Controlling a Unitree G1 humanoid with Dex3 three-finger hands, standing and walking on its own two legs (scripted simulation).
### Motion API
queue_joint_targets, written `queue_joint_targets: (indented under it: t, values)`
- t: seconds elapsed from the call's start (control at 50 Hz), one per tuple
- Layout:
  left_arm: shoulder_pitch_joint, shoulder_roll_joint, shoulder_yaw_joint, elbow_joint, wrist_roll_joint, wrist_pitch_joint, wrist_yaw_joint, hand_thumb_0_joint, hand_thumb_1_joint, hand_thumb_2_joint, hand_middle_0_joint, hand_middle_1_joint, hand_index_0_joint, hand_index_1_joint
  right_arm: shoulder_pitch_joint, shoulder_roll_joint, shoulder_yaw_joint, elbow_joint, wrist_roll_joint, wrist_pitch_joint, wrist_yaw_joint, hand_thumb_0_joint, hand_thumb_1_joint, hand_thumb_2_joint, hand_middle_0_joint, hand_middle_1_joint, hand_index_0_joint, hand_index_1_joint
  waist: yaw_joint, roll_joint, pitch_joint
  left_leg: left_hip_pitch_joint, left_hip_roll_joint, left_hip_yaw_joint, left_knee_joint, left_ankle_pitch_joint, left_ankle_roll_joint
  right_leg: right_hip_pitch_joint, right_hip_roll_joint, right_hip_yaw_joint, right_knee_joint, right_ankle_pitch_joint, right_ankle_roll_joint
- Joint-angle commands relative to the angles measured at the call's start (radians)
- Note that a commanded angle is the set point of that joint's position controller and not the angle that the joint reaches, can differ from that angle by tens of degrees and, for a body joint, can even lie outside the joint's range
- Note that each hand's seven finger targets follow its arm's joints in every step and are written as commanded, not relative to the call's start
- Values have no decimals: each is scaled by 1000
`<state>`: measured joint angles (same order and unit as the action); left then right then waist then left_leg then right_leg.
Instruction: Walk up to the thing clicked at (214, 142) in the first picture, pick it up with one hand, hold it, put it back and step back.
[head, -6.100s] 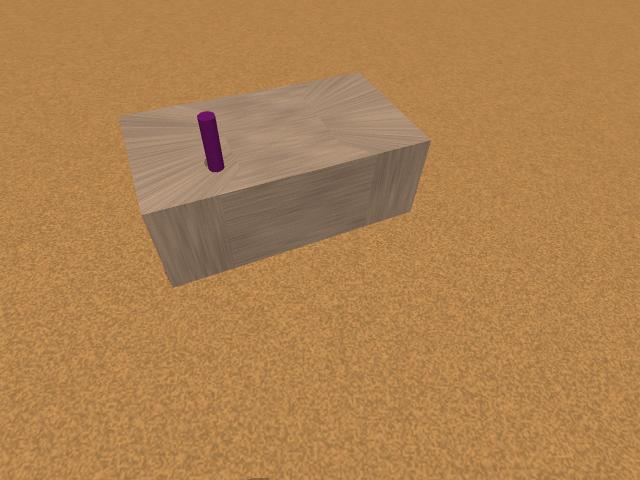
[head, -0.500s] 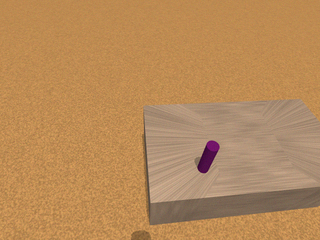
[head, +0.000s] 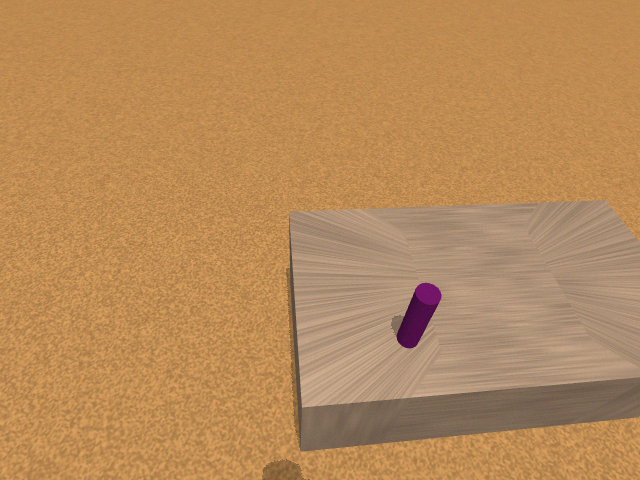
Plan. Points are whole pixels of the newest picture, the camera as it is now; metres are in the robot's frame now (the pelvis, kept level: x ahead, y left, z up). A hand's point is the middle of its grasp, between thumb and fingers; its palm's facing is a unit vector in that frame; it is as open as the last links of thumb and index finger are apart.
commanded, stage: stand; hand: right
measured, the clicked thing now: (417, 317) +0.49 -0.24 -0.29
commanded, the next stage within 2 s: go down in 0.48 s
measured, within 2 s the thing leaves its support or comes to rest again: neither
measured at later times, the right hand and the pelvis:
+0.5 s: hand out of the picture +0.08 -0.25 -0.15, palm faces -0.02 +0.94 -0.34, open 7.4 cm; pelvis +0.00 +0.00 +0.00, yaw +0 degrees
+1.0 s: hand out of the picture +0.15 -0.26 -0.15, palm faces +0.03 +0.94 -0.33, open 14.9 cm; pelvis -0.01 -0.01 -0.01, yaw +1 degrees
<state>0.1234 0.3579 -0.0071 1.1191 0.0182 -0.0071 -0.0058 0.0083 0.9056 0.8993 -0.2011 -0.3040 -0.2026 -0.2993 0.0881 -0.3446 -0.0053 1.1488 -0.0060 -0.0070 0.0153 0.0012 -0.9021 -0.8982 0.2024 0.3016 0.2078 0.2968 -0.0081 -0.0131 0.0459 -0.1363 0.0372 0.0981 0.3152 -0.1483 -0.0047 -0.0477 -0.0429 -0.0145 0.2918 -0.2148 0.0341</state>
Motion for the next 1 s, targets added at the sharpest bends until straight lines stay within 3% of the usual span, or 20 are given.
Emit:
queue_joint_targets:
  t: [0.0,0.16,0.32,0.42,0.54,0.56,0.58,0.6,0.64,0.68,0.7,0.74,0.76,0.8,0.82,0.86,0.88,0.92,0.98]
  values:
    - [-31,211,41,-64,-6,-23,17,0,900,900,-200,-300,-200,-301,-40,-218,-43,-55,-4,-23,-18,0,-900,-900,200,300,200,300,-1,11,-88,89,122,-112,-29,175,15,-54,-113,68,-52,182,-45]
    - [-28,213,41,-64,-7,-22,18,0,900,900,-200,-300,-200,-301,-40,-213,-43,-56,-4,-22,-19,0,-900,-900,200,300,200,300,1,13,-85,89,123,-110,-25,198,15,-48,-111,62,-42,197,-45]
    - [-26,211,45,-61,-5,-19,16,0,900,900,-200,-300,-200,-301,-36,-213,-42,-57,-4,-21,-18,0,-900,-900,200,300,200,300,-1,21,-68,71,117,-116,-47,119,17,-57,-108,61,-60,126,-46]
    - [-22,210,42,-64,-4,-23,16,0,900,900,-200,-300,-200,-301,-37,-215,-43,-62,-4,-23,-17,0,-900,-900,200,300,200,300,2,-1,-84,86,122,-119,-27,188,19,-47,-112,56,-52,180,-43]
    - [-22,205,41,-65,-5,-20,16,0,900,900,-200,-300,-200,-301,-35,-219,-41,-57,-4,-23,-19,0,-900,-900,200,300,200,300,3,32,-71,73,121,-122,-37,145,17,-51,-112,61,-59,136,-46]
    - [-24,211,43,-66,-5,-19,16,0,892,921,-200,-288,-191,-298,-34,-212,-41,-58,-4,-23,-19,0,-820,-820,120,220,120,220,0,19,-73,73,121,-122,-40,157,17,-53,-111,59,-52,140,-48]
    - [-18,50,29,-326,-57,-67,34,0,972,950,-221,-323,-225,-320,-385,-43,-67,-409,55,-112,-27,0,-740,-740,52,140,42,140,109,4,20,-102,-23,-56,12,78,-5,-177,43,-42,37,53,-58]
    - [23,76,36,-282,-64,-68,42,0,955,936,-216,-311,-214,-314,-423,-113,-86,-334,30,-103,-30,0,-660,-660,39,60,36,60,65,48,-27,-56,-24,-47,17,60,-10,-168,43,-36,44,50,-58]
    - [84,101,65,-284,-63,-53,52,0,959,919,-213,-311,-215,-309,-208,-212,-156,-127,-2,-47,-24,0,-500,-500,53,48,47,48,46,78,-60,-68,-14,-51,41,31,-9,-215,51,-36,92,38,-60]
    - [118,96,83,-345,-54,-49,62,0,936,904,-216,-317,-223,-310,-281,-297,-216,-150,-35,-30,-20,0,-340,-340,67,39,55,39,29,49,-213,0,-7,-56,86,83,-6,-234,55,-40,138,97,-52]
    - [154,86,88,-355,-45,-51,61,0,931,897,-215,-316,-223,-307,-230,-264,-219,-151,-50,-19,-14,0,-260,-260,73,36,60,36,24,45,-255,14,-9,-56,97,117,-1,-234,56,-41,145,131,-50]
    - [155,80,100,-392,-36,-55,58,0,923,885,-213,-317,-224,-305,-58,-236,-243,-140,-75,21,-1,0,-120,-142,78,31,62,31,-23,-18,-251,25,-10,-48,110,132,13,-243,62,-45,149,169,-36]
    - [125,68,88,-422,-37,-62,56,0,926,877,-212,-316,-225,-302,-36,-216,-235,-140,-78,47,3,0,-72,-125,80,30,64,30,-27,-31,-224,19,-14,-43,103,118,15,-259,61,-46,144,161,-33]
    - [99,69,85,-464,-40,-68,57,0,923,879,-212,-313,-222,-302,-139,-245,-243,-273,-77,75,3,0,30,-90,86,28,70,28,-28,-50,-237,14,-21,-38,101,92,19,-263,55,-38,135,138,-31]
    - [94,54,78,-479,-42,-69,58,0,919,884,-211,-312,-219,-303,-123,-224,-237,-316,-72,96,3,0,78,-90,78,31,66,31,-22,-80,-222,-8,-22,-39,101,65,23,-265,53,-37,134,111,-32]
    - [71,52,72,-518,-50,-79,59,0,922,885,-209,-312,-215,-304,-53,-139,-188,-298,-55,156,13,0,199,-74,69,37,61,37,-2,1,-153,-53,-34,-25,95,1,19,-297,43,-29,129,45,-42]
    - [57,48,68,-536,-50,-83,61,0,913,886,-210,-310,-214,-305,-103,-167,-201,-373,-52,167,13,0,246,-73,62,40,58,40,-1,-15,-164,-57,-30,-29,96,-18,16,-304,44,-29,133,20,-44]
    - [66,49,69,-542,-52,-90,65,0,921,881,-208,-311,-215,-303,-74,-174,-209,-418,-43,199,12,0,340,-70,50,46,50,46,-1,-7,-158,-76,-32,-27,105,-40,15,-309,43,-26,145,2,-48]
    - [100,44,72,-540,-44,-104,68,0,918,881,-207,-310,-213,-303,-67,-156,-201,-491,-44,224,11,0,424,-66,40,52,44,52,25,8,-194,-95,-34,-27,145,28,11,-288,39,-20,190,68,-49]
